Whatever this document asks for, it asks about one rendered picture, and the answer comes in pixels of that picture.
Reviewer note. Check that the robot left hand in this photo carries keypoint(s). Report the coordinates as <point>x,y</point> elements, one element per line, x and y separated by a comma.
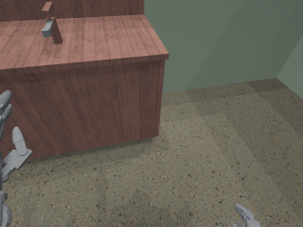
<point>18,156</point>

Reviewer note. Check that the robot left forearm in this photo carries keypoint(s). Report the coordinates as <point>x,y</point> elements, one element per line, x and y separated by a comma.
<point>5,213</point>

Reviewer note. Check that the robot right hand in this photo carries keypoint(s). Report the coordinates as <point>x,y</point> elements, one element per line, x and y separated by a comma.
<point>247,217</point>

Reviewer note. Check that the counter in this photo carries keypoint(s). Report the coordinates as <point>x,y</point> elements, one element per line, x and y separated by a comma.
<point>96,82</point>

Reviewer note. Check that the tap lever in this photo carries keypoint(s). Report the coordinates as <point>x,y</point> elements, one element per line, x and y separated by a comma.
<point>47,30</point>

